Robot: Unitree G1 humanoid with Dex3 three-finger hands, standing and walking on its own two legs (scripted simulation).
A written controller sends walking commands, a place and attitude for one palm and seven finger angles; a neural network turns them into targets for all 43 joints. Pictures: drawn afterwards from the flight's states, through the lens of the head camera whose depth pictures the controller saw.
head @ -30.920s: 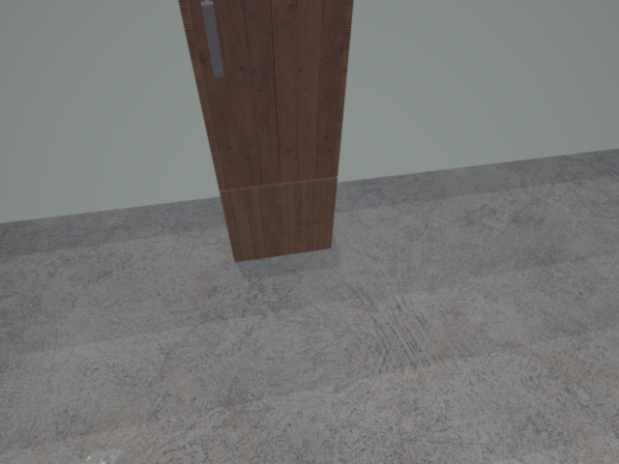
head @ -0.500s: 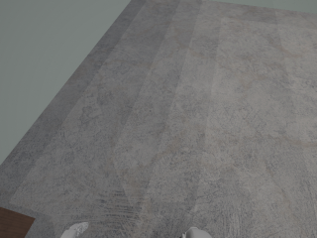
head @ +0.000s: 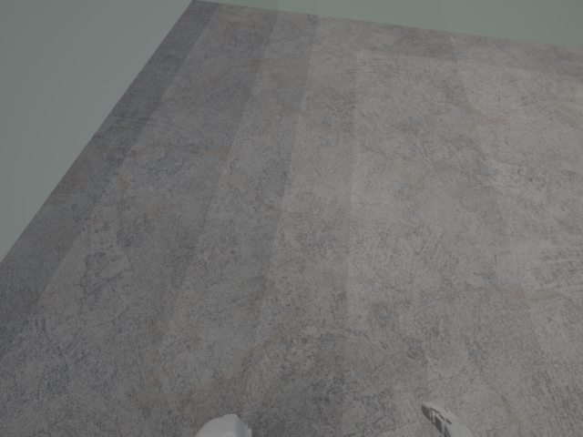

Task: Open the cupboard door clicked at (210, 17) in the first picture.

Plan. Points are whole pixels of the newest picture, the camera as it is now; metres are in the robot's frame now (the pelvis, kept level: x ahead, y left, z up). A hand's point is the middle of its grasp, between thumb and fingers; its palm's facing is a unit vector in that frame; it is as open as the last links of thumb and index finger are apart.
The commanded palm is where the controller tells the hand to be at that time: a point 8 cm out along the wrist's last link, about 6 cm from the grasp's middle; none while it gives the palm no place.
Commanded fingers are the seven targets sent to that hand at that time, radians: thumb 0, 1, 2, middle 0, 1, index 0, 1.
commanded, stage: walk to a spot facing it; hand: left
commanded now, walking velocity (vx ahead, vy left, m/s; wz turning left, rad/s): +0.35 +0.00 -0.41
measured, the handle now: out of the picture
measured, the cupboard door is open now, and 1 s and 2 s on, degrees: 43 43 43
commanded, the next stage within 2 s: turn to face it in 0.50 s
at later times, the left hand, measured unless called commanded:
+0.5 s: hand (265, 280) +0.40 +0.08 -0.15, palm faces -0.20 -0.96 -0.22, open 7.3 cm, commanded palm none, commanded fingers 0.00 0.90 0.90 -0.20 -0.30 -0.20 -0.30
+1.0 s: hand (279, 234) +0.52 +0.07 -0.17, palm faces +0.01 -0.98 -0.18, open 7.3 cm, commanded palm none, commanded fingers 0.00 0.90 0.90 -0.20 -0.30 -0.20 -0.30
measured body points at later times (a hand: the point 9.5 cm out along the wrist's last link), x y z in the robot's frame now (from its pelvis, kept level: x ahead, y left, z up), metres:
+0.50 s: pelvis +0.25 -0.08 +0.01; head +0.29 -0.10 +0.45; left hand +0.41 +0.13 -0.13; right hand +0.13 -0.29 -0.15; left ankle +0.15 +0.09 -0.62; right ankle +0.27 -0.15 -0.72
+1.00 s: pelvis +0.47 -0.11 +0.00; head +0.52 -0.10 +0.45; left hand +0.52 +0.12 -0.16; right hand +0.52 -0.35 -0.14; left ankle +0.53 -0.03 -0.72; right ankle +0.39 -0.24 -0.64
